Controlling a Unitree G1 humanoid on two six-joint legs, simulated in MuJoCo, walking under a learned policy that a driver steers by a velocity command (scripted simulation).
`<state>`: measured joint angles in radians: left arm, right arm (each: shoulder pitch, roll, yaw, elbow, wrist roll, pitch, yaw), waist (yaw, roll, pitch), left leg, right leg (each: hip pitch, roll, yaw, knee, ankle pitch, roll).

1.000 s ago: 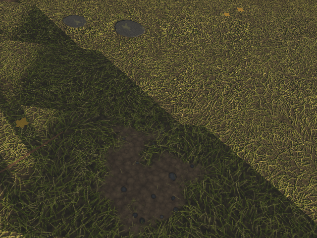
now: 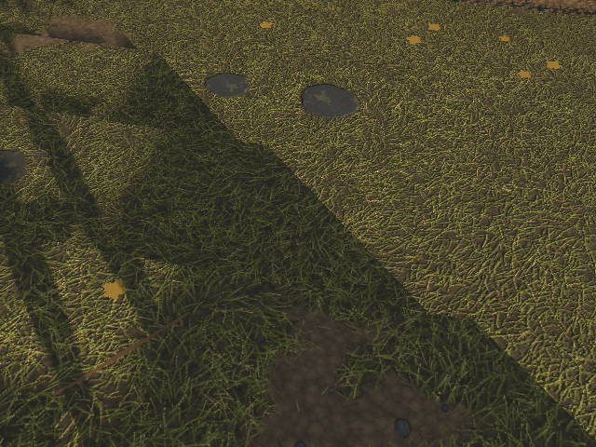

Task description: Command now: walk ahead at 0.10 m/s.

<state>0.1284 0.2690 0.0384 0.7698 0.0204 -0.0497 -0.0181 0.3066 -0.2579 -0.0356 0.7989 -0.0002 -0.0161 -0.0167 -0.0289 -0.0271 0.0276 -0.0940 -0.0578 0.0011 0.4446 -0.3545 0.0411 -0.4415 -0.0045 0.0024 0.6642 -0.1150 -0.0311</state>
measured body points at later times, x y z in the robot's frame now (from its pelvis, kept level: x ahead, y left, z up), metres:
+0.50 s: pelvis +0.06 +0.03 +0.01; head +0.06 +0.03 +0.46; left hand +0.16 +0.28 -0.13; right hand +0.12 -0.22 -0.12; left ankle +0.03 +0.15 -0.73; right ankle +0.06 -0.11 -0.73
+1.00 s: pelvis +0.07 +0.03 +0.01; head +0.07 +0.04 +0.46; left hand +0.09 +0.29 -0.14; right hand +0.08 -0.22 -0.14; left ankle +0.03 +0.14 -0.73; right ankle +0.06 -0.10 -0.73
